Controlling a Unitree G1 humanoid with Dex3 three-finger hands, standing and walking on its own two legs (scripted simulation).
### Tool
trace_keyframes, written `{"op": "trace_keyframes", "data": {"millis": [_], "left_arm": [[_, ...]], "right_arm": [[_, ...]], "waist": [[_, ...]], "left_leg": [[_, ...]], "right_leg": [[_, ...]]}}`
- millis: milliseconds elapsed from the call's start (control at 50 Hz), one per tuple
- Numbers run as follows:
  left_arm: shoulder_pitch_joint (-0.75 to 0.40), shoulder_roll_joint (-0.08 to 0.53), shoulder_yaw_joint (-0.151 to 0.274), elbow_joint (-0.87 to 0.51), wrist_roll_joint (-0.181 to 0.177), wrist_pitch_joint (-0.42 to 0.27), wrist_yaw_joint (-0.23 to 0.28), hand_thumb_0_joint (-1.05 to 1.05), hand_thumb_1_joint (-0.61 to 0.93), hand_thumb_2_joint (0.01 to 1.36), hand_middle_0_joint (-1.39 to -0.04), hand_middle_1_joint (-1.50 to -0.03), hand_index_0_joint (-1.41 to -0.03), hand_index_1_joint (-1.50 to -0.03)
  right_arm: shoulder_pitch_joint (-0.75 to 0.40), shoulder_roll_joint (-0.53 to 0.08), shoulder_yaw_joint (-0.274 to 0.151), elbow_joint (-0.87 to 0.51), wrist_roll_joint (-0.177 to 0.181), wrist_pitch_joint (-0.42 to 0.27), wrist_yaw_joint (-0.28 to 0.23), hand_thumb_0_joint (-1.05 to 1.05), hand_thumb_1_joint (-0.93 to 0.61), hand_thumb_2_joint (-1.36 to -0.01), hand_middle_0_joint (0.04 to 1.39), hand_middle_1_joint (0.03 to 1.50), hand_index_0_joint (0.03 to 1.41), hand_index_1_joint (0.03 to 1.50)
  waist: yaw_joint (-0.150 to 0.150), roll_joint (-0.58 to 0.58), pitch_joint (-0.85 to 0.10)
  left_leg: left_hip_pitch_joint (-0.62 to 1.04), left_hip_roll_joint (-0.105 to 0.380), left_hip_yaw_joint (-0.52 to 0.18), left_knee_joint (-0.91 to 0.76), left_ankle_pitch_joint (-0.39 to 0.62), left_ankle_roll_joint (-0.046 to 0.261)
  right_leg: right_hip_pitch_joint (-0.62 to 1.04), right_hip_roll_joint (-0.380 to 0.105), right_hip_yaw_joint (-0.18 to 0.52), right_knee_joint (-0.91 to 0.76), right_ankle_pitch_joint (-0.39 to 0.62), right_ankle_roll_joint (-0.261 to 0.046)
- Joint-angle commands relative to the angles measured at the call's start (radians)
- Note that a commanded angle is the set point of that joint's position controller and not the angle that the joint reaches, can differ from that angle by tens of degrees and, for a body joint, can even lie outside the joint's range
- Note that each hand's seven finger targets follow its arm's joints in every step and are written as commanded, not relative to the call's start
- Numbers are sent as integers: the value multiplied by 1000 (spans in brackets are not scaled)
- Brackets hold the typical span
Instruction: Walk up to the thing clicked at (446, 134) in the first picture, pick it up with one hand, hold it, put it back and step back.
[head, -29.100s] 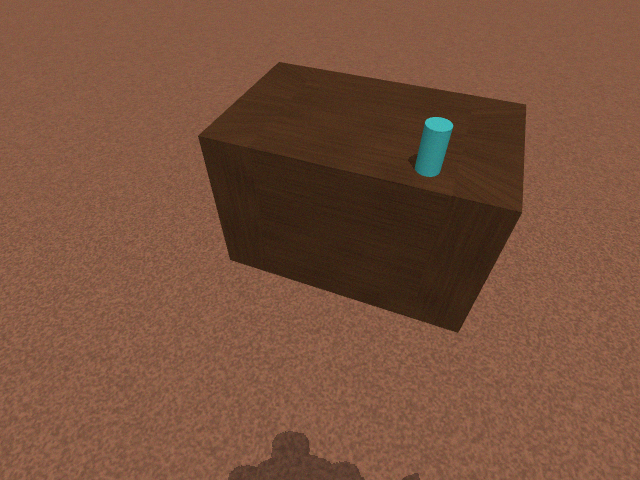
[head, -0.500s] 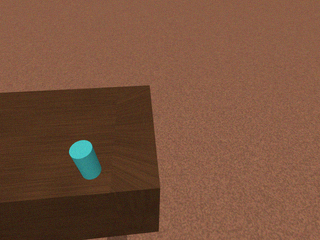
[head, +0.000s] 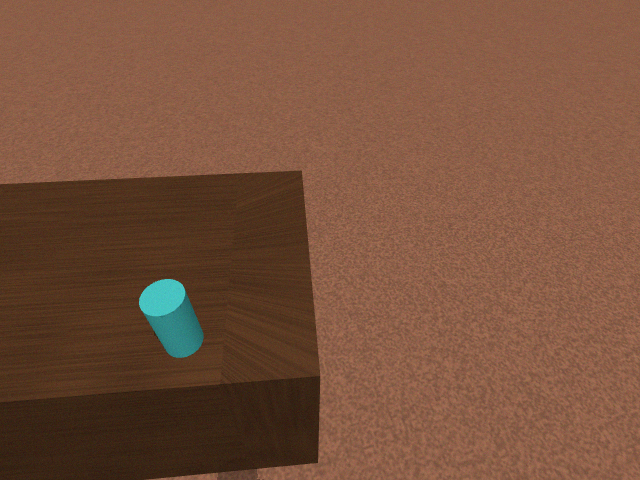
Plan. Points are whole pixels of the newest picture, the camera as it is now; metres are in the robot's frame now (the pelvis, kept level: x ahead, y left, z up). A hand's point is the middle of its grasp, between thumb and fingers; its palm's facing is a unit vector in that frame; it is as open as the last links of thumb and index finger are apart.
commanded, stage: stand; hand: left
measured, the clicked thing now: (174, 320) +0.41 +0.25 -0.11
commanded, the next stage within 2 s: step back in 0.44 s
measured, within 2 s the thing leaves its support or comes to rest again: neither
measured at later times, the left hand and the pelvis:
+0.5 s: hand out of the picture +0.06 +0.25 -0.16, palm faces +0.00 -0.94 -0.34, open 7.4 cm; pelvis -0.01 +0.00 +0.00, yaw +1 degrees
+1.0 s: hand out of the picture -0.05 +0.22 -0.15, palm faces +0.07 -0.89 -0.45, open 7.4 cm; pelvis -0.11 -0.05 -0.02, yaw +4 degrees
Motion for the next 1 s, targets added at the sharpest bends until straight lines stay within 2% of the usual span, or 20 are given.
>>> {"op": "trace_keyframes", "data": {"millis": [0, 280, 400, 420, 460, 500, 520, 580, 620, 660, 680, 700, 720, 740, 760, 780, 800, 840, 920, 980], "left_arm": [[-20, 209, 39, -56, -4, -18, 17, 0, 900, 900, -200, -300, -200, -300], [-14, 215, 39, -67, -3, -22, 16, 0, 900, 900, -200, -300, -200, -300], [-16, 210, 37, -65, -2, -18, 14, 0, 900, 900, -200, -300, -200, -300], [-43, 283, 84, -86, -17, -4, 16, 0, 900, 900, -200, -300, -200, -300], [-3, 248, 85, -103, -27, 6, 21, 0, 900, 900, -200, -300, -200, -300], [8, 226, 86, -132, -26, 13, 20, 0, 900, 900, -200, -300, -200, -300], [16, 212, 85, -145, -25, 19, 19, 0, 900, 900, -200, -300, -200, -300], [59, 201, 94, -164, -17, 48, 12, 0, 900, 900, -200, -300, -200, -300], [109, 202, 100, -163, -16, 60, 9, 0, 900, 900, -200, -300, -200, -300], [172, 199, 109, -157, -15, 57, 7, 0, 900, 900, -200, -300, -200, -300], [178, 198, 112, -160, -10, 50, 10, 0, 900, 900, -200, -300, -200, -300], [147, 262, 123, -181, 12, 37, 17, 0, 900, 900, -200, -300, -200, -300], [90, 348, 147, -209, 18, 31, 20, 0, 900, 900, -200, -300, -200, -300], [17, 359, 147, -247, 25, 30, 22, 0, 900, 900, -200, -300, -200, -300], [-34, 333, 138, -276, 24, 27, 22, 0, 900, 900, -200, -300, -200, -300], [-54, 357, 142, -291, 30, 20, 26, 0, 900, 900, -200, -300, -200, -300], [-82, 335, 140, -312, 29, 15, 26, 0, 900, 900, -200, -300, -200, -300], [-124, 290, 133, -317, 21, 14, 30, 0, 900, 900, -200, -300, -200, -300], [48, 242, 121, -319, 7, 12, 50, 0, 900, 900, -200, -300, -200, -300], [111, 256, 132, -319, 1, 18, 61, 0, 900, 900, -200, -300, -200, -300]], "right_arm": [[-29, -211, -39, -53, 3, -17, -12, 0, -900, -900, 200, 300, 200, 300], [-27, -209, -38, -65, 2, -17, -9, 0, -900, -900, 200, 300, 200, 300], [-32, -213, -40, -63, 3, -15, -8, 0, -900, -900, 200, 300, 200, 300], [-52, -276, -66, -96, 5, 0, -4, 0, -900, -900, 200, 300, 200, 300], [-40, -259, -70, -120, 15, 7, -5, 0, -900, -900, 200, 300, 200, 300], [-17, -281, -86, -149, 18, 13, -5, 0, -900, -900, 200, 300, 200, 300], [-16, -295, -95, -165, 17, 19, -5, 0, -900, -900, 200, 300, 200, 300], [-58, -316, -111, -222, 4, 32, -11, 0, -900, -900, 200, 300, 200, 300], [-103, -311, -115, -261, -10, 41, -15, 0, -900, -900, 200, 300, 200, 300], [-152, -294, -111, -293, -13, 50, -17, 0, -900, -900, 200, 300, 200, 300], [-163, -276, -103, -299, -7, 58, -16, 0, -900, -900, 200, 300, 200, 300], [-148, -236, -92, -308, 13, 64, -15, 0, -900, -900, 200, 300, 200, 300], [-138, -195, -79, -322, 19, 66, -19, 0, -900, -900, 200, 300, 200, 300], [-55, -197, -78, -298, 10, 74, -28, 0, -900, -900, 200, 300, 200, 300], [13, -211, -88, -282, 13, 77, -31, 0, -900, -900, 200, 300, 200, 300], [14, -219, -92, -285, 12, 75, -34, 0, -900, -900, 200, 300, 200, 300], [16, -241, -100, -286, 13, 69, -31, 0, -900, -900, 200, 300, 200, 300], [54, -268, -97, -267, 13, 64, -29, 0, -900, -900, 200, 300, 200, 300], [-14, -238, -69, -305, -1, 49, -37, 0, -900, -900, 200, 300, 200, 300], [-48, -222, -61, -328, -5, 39, -36, 0, -900, -900, 200, 300, 200, 300]], "waist": [[-6, -7, -56], [-3, -12, -71], [-4, -11, -25], [-10, 9, 71], [-3, 37, 18], [-13, 78, -91], [-13, 105, -122], [-1, 212, -154], [24, 214, -168], [72, 167, -160], [93, 121, -132], [82, -76, -85], [62, -239, -11], [21, -203, -13], [-23, -134, -23], [-8, -190, -52], [-14, -204, -54], [-46, -184, -54], [53, -118, -93], [89, -144, -105]], "left_leg": [[82, 121, -116, -40, 177, 16], [88, 124, -112, -29, 184, 22], [61, 120, -124, -55, 112, 16], [-17, 115, -135, 49, 343, 52], [-1, 136, -137, 78, 421, 86], [19, 184, -181, 89, 494, 141], [14, 211, -213, 68, 458, 170], [-55, 307, -306, 4, 344, 259], [-115, 321, -292, 19, 264, 280], [-177, 261, -208, 145, 275, 227], [-170, 192, -172, 241, 231, 167], [-222, 40, -120, 402, 99, 88], [-412, -133, -112, 523, -295, 30], [-413, -137, -186, 671, -456, 18], [-371, -137, -214, 764, -457, 17], [-356, -125, -227, 829, -447, 34], [-339, -113, -231, 872, -391, 27], [-388, -123, -201, 868, -307, 6], [-479, -112, -173, 778, -313, 4], [-502, -77, -147, 616, -348, 0]], "right_leg": [[-75, -101, 64, -58, 152, -38], [-67, -106, 69, -61, 172, -38], [-93, -100, 66, -80, 93, -42], [-155, -78, 63, 35, 261, -53], [-153, -55, 27, 106, 268, -59], [-123, -18, 10, 242, 239, -74], [-131, 6, 6, 301, 173, -75], [-164, 58, 15, 549, -256, -72], [-174, 38, 49, 636, -307, -79], [-131, 19, 40, 490, -200, -92], [-147, -6, 55, 270, -73, -84], [-187, -123, 230, 71, 118, -73], [-145, -248, 425, 22, 352, -115], [-182, -311, 417, 49, 444, -209], [-224, -304, 345, 88, 548, -258], [-272, -326, 384, 79, 545, -276], [-268, -300, 352, 91, 496, -276], [-163, -190, 198, 167, 562, -204], [84, -217, 202, 251, 736, -202], [209, -235, 225, 276, 765, -205]]}}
